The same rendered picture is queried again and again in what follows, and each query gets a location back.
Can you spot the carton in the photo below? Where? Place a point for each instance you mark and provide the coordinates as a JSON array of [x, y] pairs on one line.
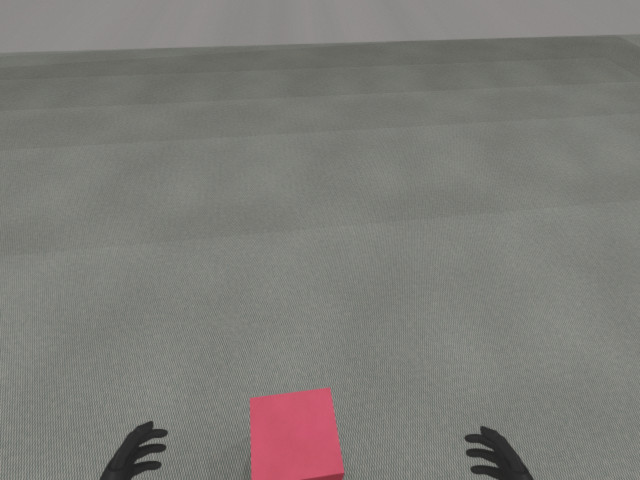
[[294, 437]]

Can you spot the robot left hand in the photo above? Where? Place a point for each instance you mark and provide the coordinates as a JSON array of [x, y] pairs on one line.
[[122, 467]]

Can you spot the robot right hand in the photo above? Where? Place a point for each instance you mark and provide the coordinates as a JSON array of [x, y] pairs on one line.
[[503, 455]]

